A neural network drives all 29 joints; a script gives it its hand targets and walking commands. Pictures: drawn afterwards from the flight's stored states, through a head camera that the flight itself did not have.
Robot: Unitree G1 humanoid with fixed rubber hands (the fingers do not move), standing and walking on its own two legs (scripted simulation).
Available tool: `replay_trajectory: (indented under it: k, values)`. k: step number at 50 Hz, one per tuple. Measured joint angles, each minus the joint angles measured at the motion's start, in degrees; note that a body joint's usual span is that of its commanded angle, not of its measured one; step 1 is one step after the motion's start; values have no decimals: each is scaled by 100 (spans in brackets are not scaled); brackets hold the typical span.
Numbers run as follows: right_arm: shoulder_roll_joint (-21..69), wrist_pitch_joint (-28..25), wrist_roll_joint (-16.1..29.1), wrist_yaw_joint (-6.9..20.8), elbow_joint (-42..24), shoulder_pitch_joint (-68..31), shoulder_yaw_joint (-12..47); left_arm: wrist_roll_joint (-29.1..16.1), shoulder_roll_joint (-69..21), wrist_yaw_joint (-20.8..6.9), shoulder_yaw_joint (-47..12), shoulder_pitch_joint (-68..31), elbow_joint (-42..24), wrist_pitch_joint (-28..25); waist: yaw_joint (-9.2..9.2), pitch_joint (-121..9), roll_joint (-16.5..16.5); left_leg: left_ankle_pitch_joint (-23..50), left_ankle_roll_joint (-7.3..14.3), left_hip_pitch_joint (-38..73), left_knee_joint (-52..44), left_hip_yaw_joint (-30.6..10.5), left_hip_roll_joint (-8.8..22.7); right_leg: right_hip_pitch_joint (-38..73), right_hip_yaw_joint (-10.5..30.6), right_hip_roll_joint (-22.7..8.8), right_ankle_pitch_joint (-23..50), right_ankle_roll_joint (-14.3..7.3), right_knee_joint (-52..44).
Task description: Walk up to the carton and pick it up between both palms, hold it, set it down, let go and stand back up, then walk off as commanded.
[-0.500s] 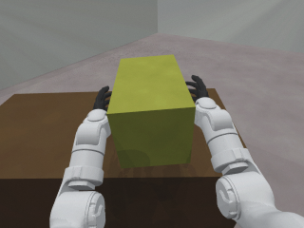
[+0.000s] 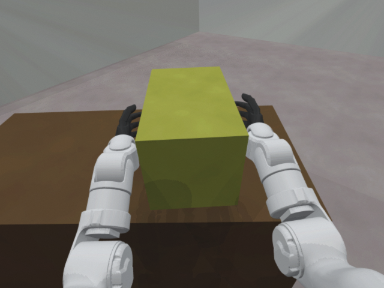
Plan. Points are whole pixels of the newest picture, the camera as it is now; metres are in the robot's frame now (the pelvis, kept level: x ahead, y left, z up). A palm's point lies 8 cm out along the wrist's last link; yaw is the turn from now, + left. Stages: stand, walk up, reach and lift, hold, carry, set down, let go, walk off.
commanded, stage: hold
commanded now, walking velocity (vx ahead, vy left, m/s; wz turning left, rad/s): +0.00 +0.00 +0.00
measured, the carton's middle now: (189, 128) +0.43 +0.00 +0.17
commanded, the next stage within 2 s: none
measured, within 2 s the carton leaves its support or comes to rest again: neither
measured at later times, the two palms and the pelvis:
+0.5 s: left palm (123, 141) +0.36 +0.14 +0.19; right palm (253, 130) +0.38 -0.13 +0.19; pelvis +0.00 +0.00 +0.00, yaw +0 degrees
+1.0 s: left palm (124, 142) +0.36 +0.14 +0.19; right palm (254, 129) +0.38 -0.13 +0.20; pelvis +0.00 +0.00 +0.00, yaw +0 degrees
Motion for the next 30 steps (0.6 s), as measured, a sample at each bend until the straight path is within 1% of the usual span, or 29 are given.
replay_trajectory:
  k: [12,30]
  values:
    - [20,22,27,11,-19,41,4,0,1,28,0,26,-168,190,0,-1,0,-8,-8,39,0,0,0,39,0,0,-6,0,0]
    - [13,92,27,-14,-19,41,4,0,1,-10,0,26,-44,139,0,0,-2,32,-6,55,0,0,0,54,0,0,34,0,-1]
